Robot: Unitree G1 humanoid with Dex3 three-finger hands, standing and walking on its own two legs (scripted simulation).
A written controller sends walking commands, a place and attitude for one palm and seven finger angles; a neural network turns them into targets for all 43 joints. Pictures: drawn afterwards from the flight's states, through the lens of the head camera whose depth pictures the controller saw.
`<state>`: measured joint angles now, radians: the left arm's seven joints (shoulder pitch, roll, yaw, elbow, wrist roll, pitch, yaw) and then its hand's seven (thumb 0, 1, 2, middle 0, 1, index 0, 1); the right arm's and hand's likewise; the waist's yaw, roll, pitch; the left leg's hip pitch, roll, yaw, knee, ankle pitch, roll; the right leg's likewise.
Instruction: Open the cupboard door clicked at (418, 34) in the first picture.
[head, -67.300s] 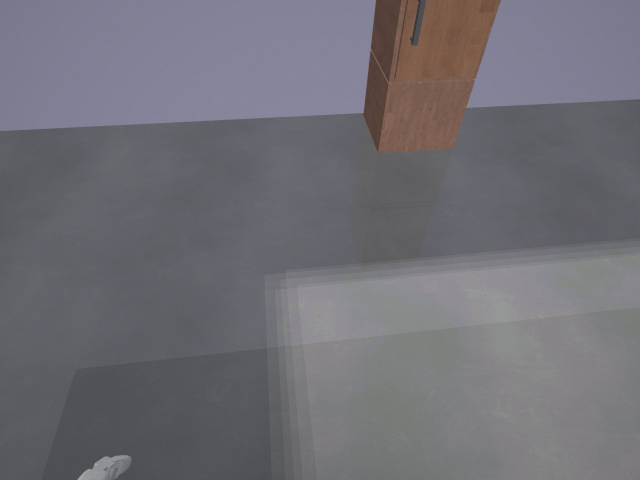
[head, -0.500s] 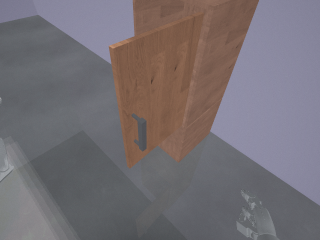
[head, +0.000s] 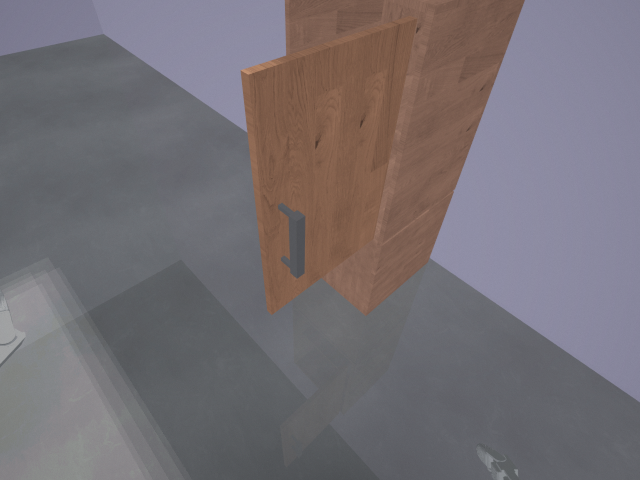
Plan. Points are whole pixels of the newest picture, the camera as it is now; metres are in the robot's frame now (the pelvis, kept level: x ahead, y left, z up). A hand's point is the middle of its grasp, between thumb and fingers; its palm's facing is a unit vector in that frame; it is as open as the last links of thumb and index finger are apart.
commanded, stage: stop stepping back and stand still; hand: left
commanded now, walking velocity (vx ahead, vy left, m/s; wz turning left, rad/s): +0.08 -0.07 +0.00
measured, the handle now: (290, 241) +0.57 +0.07 -0.09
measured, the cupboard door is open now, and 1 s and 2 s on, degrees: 91 91 91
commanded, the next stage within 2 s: let the arm hang, fingers relaxed in 0.10 s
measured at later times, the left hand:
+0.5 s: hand out of the picture +0.06 +0.15 -0.16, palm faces -0.01 -0.98 -0.19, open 7.3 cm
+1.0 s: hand out of the picture +0.00 +0.21 -0.15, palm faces +0.07 -0.96 -0.29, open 7.3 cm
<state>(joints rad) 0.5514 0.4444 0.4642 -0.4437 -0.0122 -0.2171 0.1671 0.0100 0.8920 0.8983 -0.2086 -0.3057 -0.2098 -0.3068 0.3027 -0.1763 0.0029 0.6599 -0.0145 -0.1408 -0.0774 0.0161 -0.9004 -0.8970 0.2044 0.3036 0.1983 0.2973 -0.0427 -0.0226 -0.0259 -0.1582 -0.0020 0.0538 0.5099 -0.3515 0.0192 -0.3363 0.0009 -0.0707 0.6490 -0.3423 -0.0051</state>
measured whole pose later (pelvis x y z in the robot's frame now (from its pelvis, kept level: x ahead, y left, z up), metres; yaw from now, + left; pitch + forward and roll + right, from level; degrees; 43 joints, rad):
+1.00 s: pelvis -0.03 -0.01 +0.01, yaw +4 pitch -2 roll +0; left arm 0.19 0.24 0.02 1.11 0.01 0.00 0.01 0.00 0.91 0.90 -0.20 -0.30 -0.20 -0.30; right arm 0.24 -0.21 0.00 1.12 -0.03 0.00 -0.02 0.01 -0.90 -0.90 0.20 0.30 0.20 0.30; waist -0.01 0.03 0.04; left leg -0.17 -0.01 -0.02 0.40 -0.20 0.01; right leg -0.18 0.03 0.00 0.39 -0.19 -0.02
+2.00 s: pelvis +0.01 +0.00 +0.01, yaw +3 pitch -1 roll +0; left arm 0.12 0.29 0.01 1.13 0.01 -0.02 0.01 0.00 0.91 0.90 -0.20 -0.30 -0.20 -0.30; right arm 0.12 -0.29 -0.01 1.14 -0.02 -0.01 -0.02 0.01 -0.90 -0.90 0.20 0.30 0.20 0.30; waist 0.00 0.01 0.05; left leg -0.08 -0.02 -0.01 0.32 -0.21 0.01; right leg -0.11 0.02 0.01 0.34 -0.21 -0.02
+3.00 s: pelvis +0.01 -0.01 +0.02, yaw +3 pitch -1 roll +0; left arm 0.12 0.30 0.00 1.13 0.01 -0.02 0.01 0.00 0.91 0.90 -0.20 -0.30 -0.20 -0.30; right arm 0.12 -0.30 0.00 1.14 -0.02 -0.01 -0.02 0.01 -0.90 -0.90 0.20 0.30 0.20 0.30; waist 0.00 0.01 0.06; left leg -0.07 0.00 -0.02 0.29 -0.20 -0.01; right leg -0.09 0.03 0.01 0.31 -0.20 -0.03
